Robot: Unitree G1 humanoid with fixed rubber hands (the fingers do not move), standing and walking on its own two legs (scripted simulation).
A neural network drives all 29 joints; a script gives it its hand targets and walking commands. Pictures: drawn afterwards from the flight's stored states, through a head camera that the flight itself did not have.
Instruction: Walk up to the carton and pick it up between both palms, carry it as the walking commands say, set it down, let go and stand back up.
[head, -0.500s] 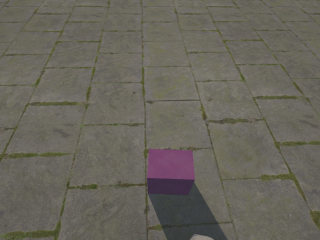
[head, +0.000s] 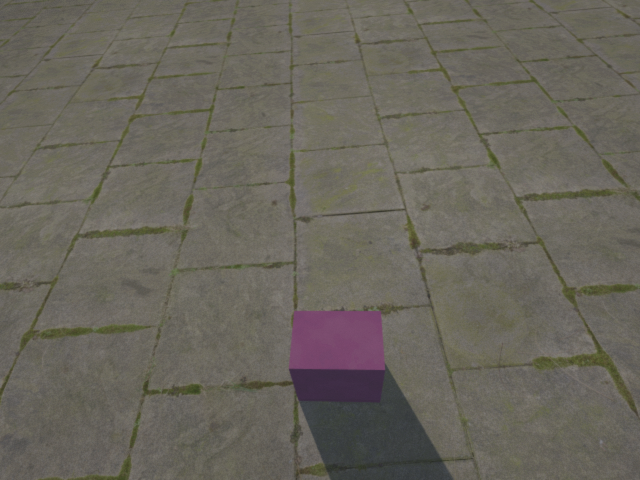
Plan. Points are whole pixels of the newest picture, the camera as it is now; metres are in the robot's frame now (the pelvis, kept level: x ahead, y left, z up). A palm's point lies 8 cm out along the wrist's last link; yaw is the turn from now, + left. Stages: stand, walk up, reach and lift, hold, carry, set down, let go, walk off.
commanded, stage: walk up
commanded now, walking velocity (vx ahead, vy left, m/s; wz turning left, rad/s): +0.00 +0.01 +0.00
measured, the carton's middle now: (338, 357) +0.57 +0.02 -0.65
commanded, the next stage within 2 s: none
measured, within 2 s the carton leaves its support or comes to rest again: neither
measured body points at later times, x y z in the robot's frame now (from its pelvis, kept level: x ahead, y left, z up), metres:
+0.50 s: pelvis -0.01 +0.03 +0.00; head -0.01 +0.03 +0.45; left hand -0.02 +0.24 -0.16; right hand -0.04 -0.18 -0.16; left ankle -0.04 +0.13 -0.74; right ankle +0.02 -0.07 -0.74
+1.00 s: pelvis +0.00 +0.05 +0.00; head +0.00 +0.05 +0.45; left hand -0.01 +0.26 -0.17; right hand -0.04 -0.17 -0.16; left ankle -0.04 +0.13 -0.74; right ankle +0.02 -0.07 -0.74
